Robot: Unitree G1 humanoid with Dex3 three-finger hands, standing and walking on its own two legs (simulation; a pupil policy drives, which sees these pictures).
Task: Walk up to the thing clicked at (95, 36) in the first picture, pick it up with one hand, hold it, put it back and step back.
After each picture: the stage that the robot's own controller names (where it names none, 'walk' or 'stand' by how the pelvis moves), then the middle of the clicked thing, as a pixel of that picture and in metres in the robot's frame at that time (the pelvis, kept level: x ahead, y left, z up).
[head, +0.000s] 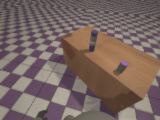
stand; (92, 41) +0.83 +0.00 -0.01
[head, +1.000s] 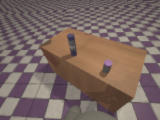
walk; (72, 46) +0.69 +0.24 +0.00
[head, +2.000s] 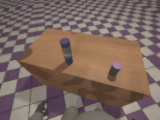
stand; (67, 52) +0.52 +0.20 +0.02
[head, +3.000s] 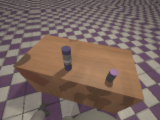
stand; (67, 59) +0.50 +0.20 -0.01
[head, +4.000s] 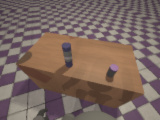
stand; (68, 56) +0.52 +0.21 -0.01
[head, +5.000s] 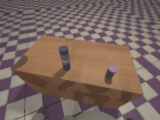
stand; (65, 59) +0.49 +0.22 -0.01
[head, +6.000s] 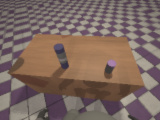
stand; (62, 57) +0.47 +0.25 +0.00
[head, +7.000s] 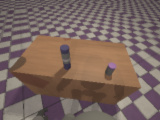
stand; (66, 58) +0.50 +0.22 -0.01
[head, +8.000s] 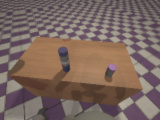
stand; (65, 60) +0.47 +0.22 -0.01
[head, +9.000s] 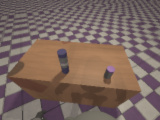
stand; (64, 62) +0.47 +0.23 -0.01
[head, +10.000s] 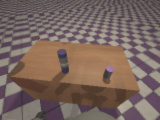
stand; (63, 62) +0.48 +0.23 -0.01
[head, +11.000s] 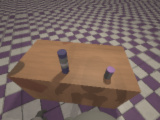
stand; (64, 62) +0.47 +0.23 -0.01
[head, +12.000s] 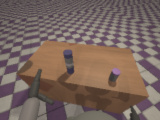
rise first; (69, 63) +0.48 +0.21 -0.01
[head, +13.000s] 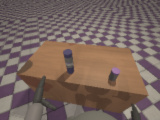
go down; (69, 62) +0.48 +0.21 -0.01
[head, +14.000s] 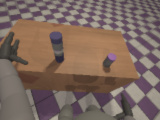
go down; (58, 49) +0.50 +0.19 +0.04
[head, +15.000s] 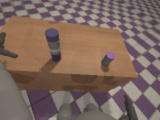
go down; (54, 48) +0.50 +0.21 +0.06
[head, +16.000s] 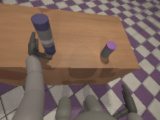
close in; (46, 38) +0.51 +0.22 +0.10
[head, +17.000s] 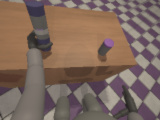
lift; (41, 30) +0.55 +0.22 +0.11
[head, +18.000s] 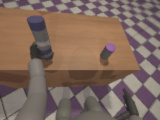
lift; (43, 41) +0.49 +0.24 +0.10
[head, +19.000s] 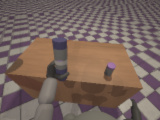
lift; (61, 61) +0.33 +0.18 +0.18
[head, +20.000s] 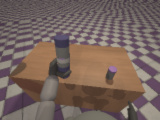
hold; (63, 59) +0.33 +0.16 +0.21
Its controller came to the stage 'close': yes
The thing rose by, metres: 0.19
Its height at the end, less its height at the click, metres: +0.19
